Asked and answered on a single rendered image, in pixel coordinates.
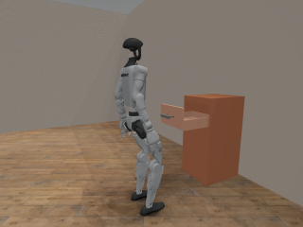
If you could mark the robot left shin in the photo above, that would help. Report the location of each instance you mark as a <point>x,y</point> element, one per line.
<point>141,171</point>

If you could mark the robot left upper arm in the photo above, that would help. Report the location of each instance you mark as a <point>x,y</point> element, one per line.
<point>118,91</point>

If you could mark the robot right upper arm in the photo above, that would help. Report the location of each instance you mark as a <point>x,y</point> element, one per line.
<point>140,73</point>

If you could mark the handle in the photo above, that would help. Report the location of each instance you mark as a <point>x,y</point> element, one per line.
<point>166,116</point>

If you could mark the cabinet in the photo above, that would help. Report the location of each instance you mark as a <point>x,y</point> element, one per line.
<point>212,154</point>

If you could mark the robot shin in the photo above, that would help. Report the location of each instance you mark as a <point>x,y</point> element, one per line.
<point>141,171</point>
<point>153,181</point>

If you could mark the right robot forearm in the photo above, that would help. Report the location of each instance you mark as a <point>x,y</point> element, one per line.
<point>142,112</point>

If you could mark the robot right shin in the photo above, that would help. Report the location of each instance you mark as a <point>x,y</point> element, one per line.
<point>153,181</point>

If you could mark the left robot hand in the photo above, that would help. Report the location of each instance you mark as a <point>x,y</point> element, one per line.
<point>122,126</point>

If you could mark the left robot forearm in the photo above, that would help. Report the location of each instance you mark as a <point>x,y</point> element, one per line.
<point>121,109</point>

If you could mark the right robot hand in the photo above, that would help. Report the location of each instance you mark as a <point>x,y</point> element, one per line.
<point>153,137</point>

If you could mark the drawer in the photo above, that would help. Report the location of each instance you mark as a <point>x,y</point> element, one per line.
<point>184,121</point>

